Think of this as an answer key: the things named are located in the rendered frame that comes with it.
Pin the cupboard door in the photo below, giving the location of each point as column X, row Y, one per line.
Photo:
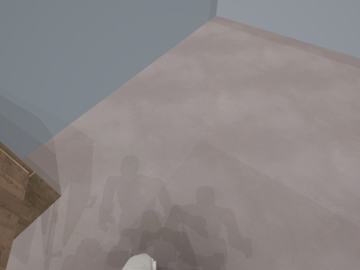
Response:
column 13, row 184

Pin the left robot thigh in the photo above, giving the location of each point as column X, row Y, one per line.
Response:
column 140, row 262

